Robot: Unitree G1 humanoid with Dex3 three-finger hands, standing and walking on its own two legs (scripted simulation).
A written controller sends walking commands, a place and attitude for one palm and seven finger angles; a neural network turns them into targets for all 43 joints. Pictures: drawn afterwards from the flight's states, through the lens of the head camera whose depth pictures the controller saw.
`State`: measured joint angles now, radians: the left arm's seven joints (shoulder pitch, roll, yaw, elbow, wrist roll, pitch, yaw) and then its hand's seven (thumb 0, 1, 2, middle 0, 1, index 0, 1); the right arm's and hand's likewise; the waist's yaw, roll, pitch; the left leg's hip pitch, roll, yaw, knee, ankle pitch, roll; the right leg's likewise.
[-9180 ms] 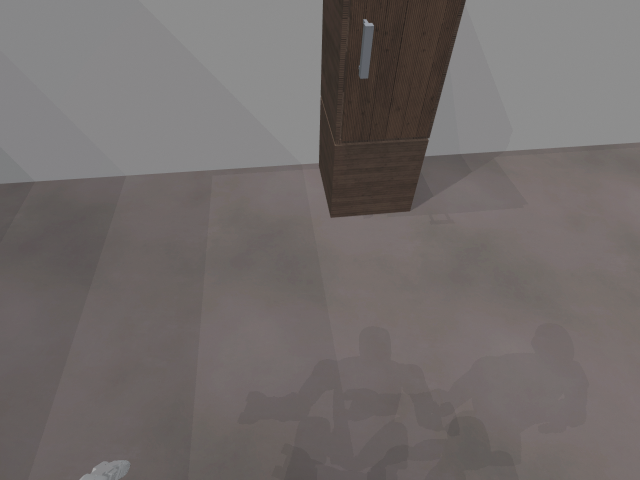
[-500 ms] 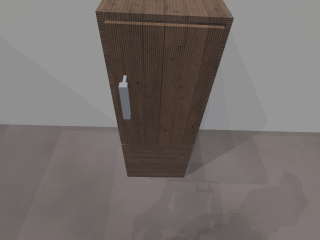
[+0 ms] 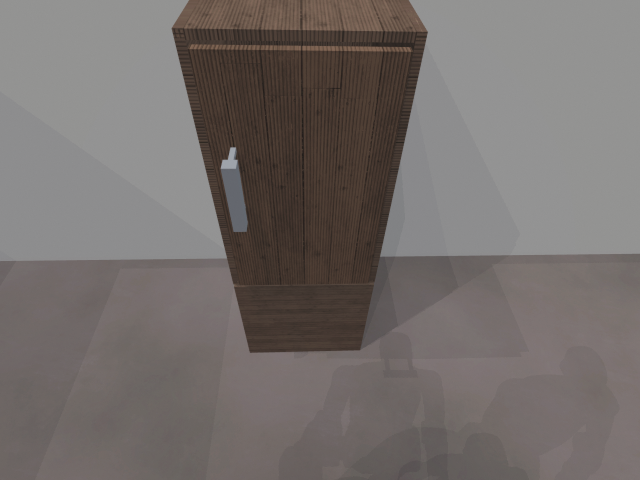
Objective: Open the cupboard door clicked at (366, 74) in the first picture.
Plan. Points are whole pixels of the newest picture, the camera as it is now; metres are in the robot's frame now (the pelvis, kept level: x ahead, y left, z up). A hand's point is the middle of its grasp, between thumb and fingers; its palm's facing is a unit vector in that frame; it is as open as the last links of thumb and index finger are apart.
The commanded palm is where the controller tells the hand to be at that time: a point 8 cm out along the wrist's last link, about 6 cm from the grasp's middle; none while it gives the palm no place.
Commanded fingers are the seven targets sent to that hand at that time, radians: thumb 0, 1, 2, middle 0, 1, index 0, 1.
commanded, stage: come to a stop and stand still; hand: left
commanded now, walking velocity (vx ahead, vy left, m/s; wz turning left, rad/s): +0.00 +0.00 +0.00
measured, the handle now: (236, 190) +0.61 +0.19 +0.00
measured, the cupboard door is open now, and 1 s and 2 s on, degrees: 0 0 0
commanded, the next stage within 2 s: look again from close up in 0.16 s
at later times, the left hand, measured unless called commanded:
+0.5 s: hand out of the picture +0.01 +0.18 -0.18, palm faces +0.04 -0.98 -0.18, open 7.4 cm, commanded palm none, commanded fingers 0.00 0.90 0.90 -0.20 -0.30 -0.20 -0.30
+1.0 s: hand (162, 444) +0.18 +0.21 -0.07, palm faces +0.26 -0.95 -0.17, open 7.5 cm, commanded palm +0.14 +0.26 -0.07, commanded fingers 0.00 0.71 0.82 -0.21 -0.42 -0.21 -0.42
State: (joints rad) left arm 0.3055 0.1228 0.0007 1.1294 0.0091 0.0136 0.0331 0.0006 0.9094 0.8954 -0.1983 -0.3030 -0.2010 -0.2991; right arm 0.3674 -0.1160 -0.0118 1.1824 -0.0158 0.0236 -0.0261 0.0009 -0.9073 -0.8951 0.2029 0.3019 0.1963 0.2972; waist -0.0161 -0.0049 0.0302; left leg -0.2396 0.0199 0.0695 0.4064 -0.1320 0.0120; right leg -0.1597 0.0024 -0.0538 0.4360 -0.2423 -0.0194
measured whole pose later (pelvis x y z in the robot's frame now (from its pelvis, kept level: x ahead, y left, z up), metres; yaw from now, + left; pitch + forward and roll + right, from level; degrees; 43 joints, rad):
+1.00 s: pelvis +0.03 +0.02 -0.01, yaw +1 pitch +1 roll +1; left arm 0.46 0.18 0.04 0.22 -0.12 -0.03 0.12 0.01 0.88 0.88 -0.20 -0.32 -0.20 -0.32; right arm 0.33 -0.19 0.00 0.87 0.04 -0.21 -0.06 0.01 -0.92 -0.89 0.21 0.30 0.20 0.30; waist 0.00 -0.02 -0.01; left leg -0.32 -0.04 0.07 0.54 -0.24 0.04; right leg -0.24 -0.06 -0.05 0.59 -0.37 0.00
